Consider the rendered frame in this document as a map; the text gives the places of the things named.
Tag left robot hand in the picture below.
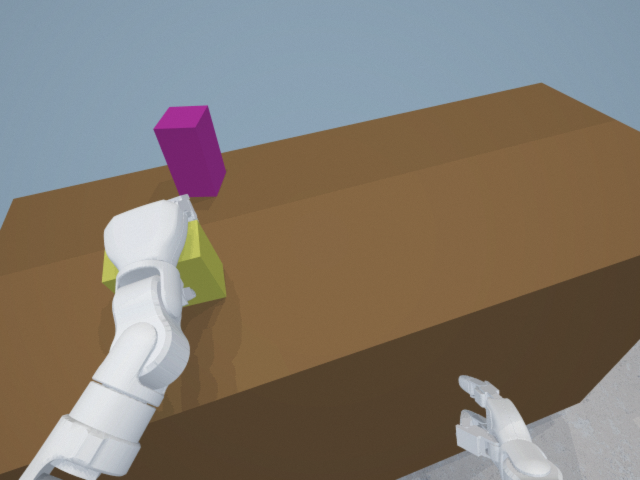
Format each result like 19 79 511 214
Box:
104 194 199 307

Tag sponge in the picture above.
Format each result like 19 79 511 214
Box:
102 220 226 307

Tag right robot hand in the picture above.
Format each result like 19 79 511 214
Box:
456 375 532 469

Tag left robot forearm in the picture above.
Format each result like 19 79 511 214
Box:
19 260 190 480

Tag table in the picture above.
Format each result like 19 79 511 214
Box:
0 83 640 480

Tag right robot forearm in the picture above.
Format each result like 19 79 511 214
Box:
498 439 563 480

